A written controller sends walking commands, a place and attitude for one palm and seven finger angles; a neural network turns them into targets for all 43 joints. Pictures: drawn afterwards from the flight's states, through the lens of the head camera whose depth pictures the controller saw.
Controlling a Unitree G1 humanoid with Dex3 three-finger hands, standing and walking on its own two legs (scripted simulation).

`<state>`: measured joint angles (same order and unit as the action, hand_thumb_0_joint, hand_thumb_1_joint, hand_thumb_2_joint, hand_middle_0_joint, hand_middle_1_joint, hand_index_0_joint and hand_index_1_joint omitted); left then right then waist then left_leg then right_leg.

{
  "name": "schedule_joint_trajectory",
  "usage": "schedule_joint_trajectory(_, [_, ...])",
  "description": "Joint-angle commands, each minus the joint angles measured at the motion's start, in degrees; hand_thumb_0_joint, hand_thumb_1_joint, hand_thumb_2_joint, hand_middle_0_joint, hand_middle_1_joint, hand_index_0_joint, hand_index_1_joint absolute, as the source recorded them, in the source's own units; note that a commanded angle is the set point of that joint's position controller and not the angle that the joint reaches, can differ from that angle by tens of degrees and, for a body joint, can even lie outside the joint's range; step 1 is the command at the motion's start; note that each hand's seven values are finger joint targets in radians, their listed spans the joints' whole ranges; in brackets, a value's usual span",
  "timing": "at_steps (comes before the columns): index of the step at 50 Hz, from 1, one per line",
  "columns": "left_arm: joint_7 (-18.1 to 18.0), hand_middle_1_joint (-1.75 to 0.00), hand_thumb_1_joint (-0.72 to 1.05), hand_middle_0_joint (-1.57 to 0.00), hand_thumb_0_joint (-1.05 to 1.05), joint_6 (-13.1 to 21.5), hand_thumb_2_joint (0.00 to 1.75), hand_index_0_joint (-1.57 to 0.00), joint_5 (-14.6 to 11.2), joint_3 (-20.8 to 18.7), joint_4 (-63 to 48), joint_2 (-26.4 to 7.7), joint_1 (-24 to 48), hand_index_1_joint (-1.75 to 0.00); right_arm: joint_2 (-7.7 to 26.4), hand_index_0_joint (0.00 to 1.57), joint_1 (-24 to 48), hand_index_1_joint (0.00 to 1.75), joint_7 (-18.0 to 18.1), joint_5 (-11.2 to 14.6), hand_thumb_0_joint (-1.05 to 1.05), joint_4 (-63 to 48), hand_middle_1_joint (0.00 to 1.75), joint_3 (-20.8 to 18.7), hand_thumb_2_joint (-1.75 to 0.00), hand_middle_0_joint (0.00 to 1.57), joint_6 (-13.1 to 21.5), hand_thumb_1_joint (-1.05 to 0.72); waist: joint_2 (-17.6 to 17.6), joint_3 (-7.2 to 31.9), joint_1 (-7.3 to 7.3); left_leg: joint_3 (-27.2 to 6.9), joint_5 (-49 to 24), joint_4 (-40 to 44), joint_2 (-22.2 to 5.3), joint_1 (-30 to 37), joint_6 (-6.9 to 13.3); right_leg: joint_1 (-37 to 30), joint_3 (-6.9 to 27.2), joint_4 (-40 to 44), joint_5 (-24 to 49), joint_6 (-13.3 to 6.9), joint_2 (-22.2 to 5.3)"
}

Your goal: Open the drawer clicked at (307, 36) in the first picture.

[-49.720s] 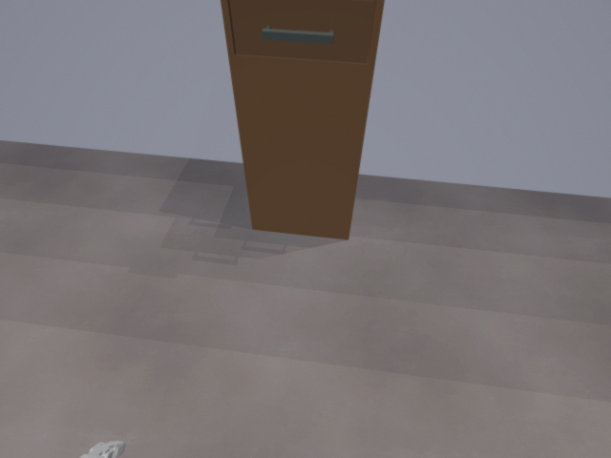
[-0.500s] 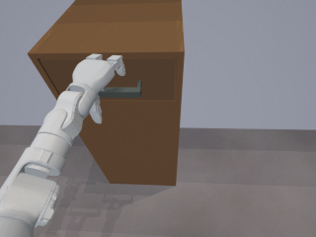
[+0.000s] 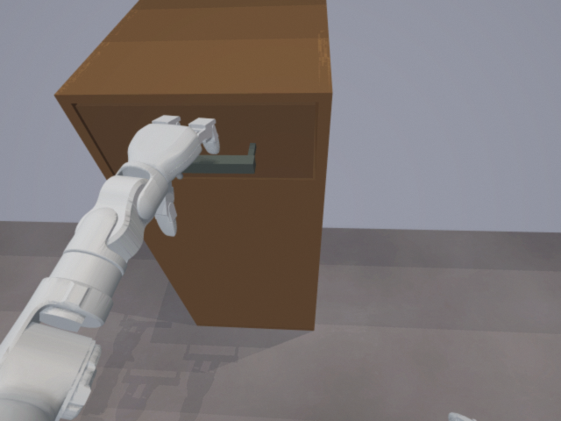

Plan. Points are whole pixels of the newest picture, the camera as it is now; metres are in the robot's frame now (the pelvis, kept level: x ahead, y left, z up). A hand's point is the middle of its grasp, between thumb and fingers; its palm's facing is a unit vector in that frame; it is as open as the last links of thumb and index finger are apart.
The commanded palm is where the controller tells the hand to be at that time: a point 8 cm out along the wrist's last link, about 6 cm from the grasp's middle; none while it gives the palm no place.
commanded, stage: move the hooked fingers above the handle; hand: left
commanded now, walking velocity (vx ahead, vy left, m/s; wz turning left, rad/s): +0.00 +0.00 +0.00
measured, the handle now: (199, 156) +0.51 +0.17 +0.10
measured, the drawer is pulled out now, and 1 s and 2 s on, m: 0.00 0.00 0.00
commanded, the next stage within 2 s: lower the fingers behind the handle in 1.42 s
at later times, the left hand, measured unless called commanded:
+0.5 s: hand (206, 174) +0.43 +0.14 +0.12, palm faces -0.07 -0.04 -1.00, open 13.8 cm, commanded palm +0.43 +0.18 +0.21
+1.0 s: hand (198, 177) +0.42 +0.15 +0.13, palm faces -0.07 -0.04 -1.00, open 13.8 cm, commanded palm +0.43 +0.18 +0.21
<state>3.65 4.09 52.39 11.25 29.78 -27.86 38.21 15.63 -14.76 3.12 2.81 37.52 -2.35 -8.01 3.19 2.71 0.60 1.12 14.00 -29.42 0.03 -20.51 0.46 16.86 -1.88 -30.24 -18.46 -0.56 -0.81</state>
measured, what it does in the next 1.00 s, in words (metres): stands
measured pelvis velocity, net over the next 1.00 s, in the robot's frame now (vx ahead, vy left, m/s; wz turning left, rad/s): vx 0.00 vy -0.01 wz -0.01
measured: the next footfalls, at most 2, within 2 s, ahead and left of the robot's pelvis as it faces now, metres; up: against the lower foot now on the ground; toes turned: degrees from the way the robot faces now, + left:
none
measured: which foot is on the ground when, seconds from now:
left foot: down 0.00-1.00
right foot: down 0.00-1.00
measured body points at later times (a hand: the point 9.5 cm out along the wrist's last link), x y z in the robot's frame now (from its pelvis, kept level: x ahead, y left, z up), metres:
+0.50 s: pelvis +0.00 +0.00 +0.00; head +0.03 -0.03 +0.45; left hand +0.43 +0.14 +0.18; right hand +0.10 -0.26 -0.13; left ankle +0.01 +0.12 -0.73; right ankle -0.04 -0.11 -0.73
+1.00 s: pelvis +0.00 -0.01 +0.00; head +0.01 -0.04 +0.45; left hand +0.42 +0.15 +0.18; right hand +0.12 -0.28 -0.12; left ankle +0.01 +0.12 -0.73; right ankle -0.04 -0.11 -0.73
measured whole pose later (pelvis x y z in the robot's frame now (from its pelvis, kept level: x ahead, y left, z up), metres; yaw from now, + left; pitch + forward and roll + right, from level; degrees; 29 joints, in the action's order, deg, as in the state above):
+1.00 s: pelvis +0.00 -0.01 +0.00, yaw -1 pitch +4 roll +1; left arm 6.3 2.5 52.6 10.2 31.3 -26.1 37.6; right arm 16.0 -13.2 3.8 2.9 36.1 -1.6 -8.8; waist 3.4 3.3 -0.7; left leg 1.7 13.6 -28.0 -0.6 -18.6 -0.3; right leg 16.1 -1.2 -30.5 -18.7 -1.4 -0.2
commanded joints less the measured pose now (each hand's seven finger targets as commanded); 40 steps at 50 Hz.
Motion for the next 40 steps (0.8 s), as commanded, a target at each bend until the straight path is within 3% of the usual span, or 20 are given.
schedule_joint_trajectory(1, [-8.3, -1.20, -0.50, -0.30, 0.00, -1.0, 0.30, -0.30, -0.6, -9.1, -10.7, -13.1, 39.8, -1.20, 5.7, 0.20, 1.9, 0.30, -0.3, -0.2, 0.00, -3.7, 0.30, -1.9, -0.90, 0.20, 2.6, -0.90, 0.4, 21.4, -2.64, 0.2, -19.0, 0.4, 1.5, 15.0, 1.6, -0.1, 0.2, 3.2, 18.4, -1.5, 2.5])
schedule_joint_trajectory(2, [-9.1, -1.20, -0.50, -0.30, 0.00, -2.7, 0.30, -0.30, -0.4, -10.6, -6.8, -14.1, 38.2, -1.20, 6.0, 0.20, 1.9, 0.30, -0.5, -0.2, 0.00, -2.8, 0.30, -1.5, -0.90, 0.20, 2.4, -0.90, -1.0, 20.5, -2.05, 0.2, -18.6, 0.9, 1.5, 13.4, 1.4, -0.7, -0.1, 3.2, 18.4, -1.6, 2.5])
schedule_joint_trajectory(3, [-9.4, -1.20, -0.50, -0.30, 0.00, -4.7, 0.30, -0.30, -0.4, -9.2, -3.3, -12.3, 37.4, -1.20, 6.0, 0.20, 2.7, 0.30, -0.6, -0.1, 0.00, -2.4, 0.30, -1.2, -0.90, 0.20, 2.3, -0.90, -1.3, 18.8, -2.04, 0.7, -17.7, 1.3, 1.5, 12.2, 1.2, -0.3, -0.2, 3.4, 17.9, -1.6, 2.4])
schedule_joint_trajectory(4, [-9.6, -1.20, -0.50, -0.30, 0.00, -6.6, 0.30, -0.30, 0.0, -11.2, 0.7, -14.8, 36.5, -1.20, 6.7, 0.20, 2.5, 0.30, -0.7, 0.1, 0.00, -1.8, 0.30, -1.1, -0.90, 0.20, 2.0, -0.90, -3.0, 18.9, -1.64, 0.8, -16.9, 2.0, 1.4, 10.6, 1.0, -1.6, -0.3, 3.6, 16.8, -1.6, 2.3])
schedule_joint_trajectory(6, [-8.9, -1.20, -0.50, -0.30, 0.00, -10.6, 0.30, -0.30, 1.3, -9.9, 6.4, -14.5, 35.5, -1.20, 7.0, 0.20, 3.6, 0.30, -0.8, 0.1, 0.00, -1.9, 0.30, -0.4, -0.90, 0.20, 1.3, -0.90, -3.8, 17.9, -1.07, 1.2, -16.3, 2.6, 1.1, 8.2, 0.9, -2.4, -0.3, 3.3, 17.2, -1.4, 1.9])
schedule_joint_trajectory(9, [-5.0, -1.20, -0.50, -0.30, 0.00, -14.0, 0.30, -0.30, 3.0, -5.4, 8.9, -10.1, 33.3, -1.20, 7.5, 0.20, 4.1, 0.30, -1.1, 0.1, 0.00, -3.6, 0.30, -0.6, -0.90, 0.20, 0.2, -0.90, -5.1, 19.3, -1.49, 1.5, -18.2, 2.4, 0.8, 8.5, 1.2, -3.7, -0.2, 3.1, 19.9, -1.4, 1.5])
schedule_joint_trajectory(11, [-1.5, -1.20, -0.50, -0.30, 0.00, -14.2, 0.30, -0.30, 2.6, -2.5, 5.5, -7.0, 31.5, -1.20, 7.4, 0.20, 4.2, 0.30, -1.3, 0.2, 0.00, -5.4, 0.30, -0.8, -0.90, 0.20, -0.5, -0.90, -6.5, 19.5, -2.14, 1.5, -18.4, 1.9, 0.7, 9.5, 1.8, -3.7, 0.2, 3.0, 21.8, -1.0, 1.3])
schedule_joint_trajectory(12, [-0.5, -1.20, -0.50, -0.30, 0.00, -13.9, 0.30, -0.30, 2.8, -5.1, 6.2, -9.8, 29.4, -1.20, 7.6, 0.20, 4.3, 0.30, -1.0, 0.2, 0.00, -5.5, 0.30, -0.7, -0.90, 0.20, -0.8, -0.90, -8.6, 18.1, -1.73, 1.5, -17.2, 2.1, 0.6, 8.6, 1.9, -4.0, 0.2, 3.2, 21.2, -0.9, 1.2])
schedule_joint_trajectory(15, [2.6, -1.20, -0.50, -0.30, 0.00, -12.1, 0.30, -0.30, 1.6, -1.2, 4.1, -5.1, 28.2, -1.20, 7.3, 0.20, 5.0, 0.30, -0.8, 0.5, 0.00, -7.1, 0.30, -0.4, -0.90, 0.20, -1.1, -0.90, -9.8, 14.3, -2.32, 1.2, -14.9, 2.7, 0.8, 8.2, 2.2, -2.1, 0.3, 3.8, 19.4, -0.8, 1.1])
schedule_joint_trajectory(16, [3.2, -1.20, -0.50, -0.30, 0.00, -10.8, 0.30, -0.30, 0.9, -1.8, 2.1, -5.4, 28.5, -1.20, 7.2, 0.20, 4.9, 0.30, -0.7, 0.4, 0.00, -7.5, 0.30, -0.5, -0.90, 0.20, -0.9, -0.90, -9.0, 14.3, -2.27, 1.1, -14.0, 2.7, 0.8, 8.9, 2.2, -1.7, 0.4, 3.9, 18.5, -0.8, 1.1])
schedule_joint_trajectory(17, [3.3, -1.20, -0.50, -0.30, 0.00, -9.0, 0.30, -0.30, 0.8, -4.0, -0.1, -8.0, 29.5, -1.20, 7.2, 0.20, 4.9, 0.30, -0.3, 0.3, 0.00, -7.8, 0.30, -0.5, -0.90, 0.20, -0.7, -0.90, -9.2, 15.2, -2.01, 0.8, -14.0, 2.4, 0.9, 9.1, 2.3, -2.2, 0.7, 3.6, 18.4, -0.9, 1.1])
schedule_joint_trajectory(19, [2.5, -1.20, -0.50, -0.30, 0.00, -4.8, 0.30, -0.30, 0.3, -4.9, -6.7, -9.4, 33.5, -1.20, 6.6, 0.20, 4.7, 0.30, 0.1, -0.1, 0.00, -8.5, 0.30, -0.7, -0.90, 0.20, -0.1, -0.90, -6.7, 18.0, -1.65, 0.4, -15.1, 2.0, 1.3, 10.3, 2.5, -3.2, 1.0, 3.0, 18.4, -1.2, 1.0])
schedule_joint_trajectory(20, [1.3, -1.20, -0.50, -0.30, 0.00, -2.7, 0.30, -0.30, 0.2, -5.7, -10.9, -10.3, 36.8, -1.20, 6.1, 0.20, 4.7, 0.30, 0.1, -0.2, 0.00, -8.6, 0.30, -0.9, -0.90, 0.20, 0.5, -0.90, -3.5, 20.4, -1.32, 0.1, -16.3, 1.6, 1.3, 11.9, 2.5, -2.9, 1.3, 2.5, 18.9, -1.4, 1.3])
schedule_joint_trajectory(23, [-4.2, -1.20, -0.50, -0.30, 0.00, 0.7, 0.30, -0.30, 0.8, -10.6, -14.5, -14.6, 40.2, -1.20, 5.2, 0.20, 3.0, 0.30, 0.1, -0.7, 0.00, -7.2, 0.30, -1.5, -0.90, 0.20, 1.4, -0.90, 0.3, 24.3, -0.64, -0.1, -20.4, 0.5, 1.5, 14.2, 2.1, -3.2, 0.9, 1.6, 20.1, -1.8, 2.1])
schedule_joint_trajectory(24, [-6.3, -1.20, -0.50, -0.30, 0.00, 1.0, 0.30, -0.30, 1.0, -14.0, -14.3, -18.3, 41.1, -1.20, 5.4, 0.20, 2.4, 0.30, 0.1, -0.9, 0.00, -6.5, 0.30, -1.6, -0.90, 0.20, 1.6, -0.90, 0.2, 25.4, -0.16, 0.0, -21.4, 0.3, 1.4, 13.8, 1.8, -4.4, 0.9, 1.6, 20.3, -1.9, 2.1])
schedule_joint_trajectory(27, [-11.9, -1.20, -0.50, -0.30, 0.00, -2.1, 0.30, -0.30, 1.8, -16.1, -8.1, -18.8, 39.4, -1.20, 4.7, 0.20, 3.0, 0.30, -0.1, -0.6, 0.00, -4.0, 0.30, -1.1, -0.90, 0.20, 2.0, -0.90, -1.3, 24.5, 0.29, 0.8, -21.2, 1.0, 1.6, 10.8, 1.3, -5.7, 0.6, 1.7, 21.7, -1.7, 2.4])
schedule_joint_trajectory(30, [-13.2, -1.20, -0.50, -0.30, 0.00, -9.0, 0.30, -0.30, 2.4, -13.1, 2.2, -16.3, 36.6, -1.20, 5.8, 0.20, 4.5, 0.30, -0.7, -0.2, 0.00, -2.2, 0.30, -0.7, -0.90, 0.20, 1.8, -0.90, -2.7, 20.5, -0.21, 2.1, -17.4, 2.5, 1.0, 8.2, 0.9, -4.8, 0.5, 3.0, 19.1, -1.3, 2.1])
schedule_joint_trajectory(34, [-6.1, -1.20, -0.50, -0.30, 0.00, -17.2, 0.30, -0.30, 3.2, -4.6, 8.8, -8.3, 29.8, -1.20, 7.4, 0.20, 4.7, 0.30, -1.4, 0.4, 0.00, -3.4, 0.30, -1.0, -0.90, 0.20, 0.2, -0.90, -5.9, 19.9, -1.26, 2.6, -19.0, 2.5, 0.7, 8.4, 1.2, -5.0, 0.2, 3.2, 22.5, -1.0, 1.5])
schedule_joint_trajectory(36, [-2.8, -1.20, -0.50, -0.30, 0.00, -17.9, 0.30, -0.30, 2.6, -7.0, 7.3, -12.4, 28.2, -1.20, 7.9, 0.20, 5.8, 0.30, -1.0, 0.6, 0.00, -4.5, 0.30, -0.3, -0.90, 0.20, -1.1, -0.90, -8.6, 18.2, -0.71, 2.8, -17.1, 2.9, 0.8, 7.1, 1.8, -6.7, 0.8, 3.7, 23.3, -0.5, 0.9])
schedule_joint_trajectory(40, [2.6, -1.20, -0.50, -0.30, 0.00, -15.8, 0.30, -0.30, 2.1, -4.6, 6.5, -10.2, 25.1, -1.20, 7.7, 0.20, 7.0, 0.30, 0.2, 1.0, 0.00, -7.1, 0.30, 0.4, -0.90, 0.20, -1.5, -0.90, -13.1, 12.8, -1.27, 2.5, -12.2, 3.9, 1.2, 5.1, 2.5, -6.1, 1.3, 4.8, 20.7, 0.1, 0.2])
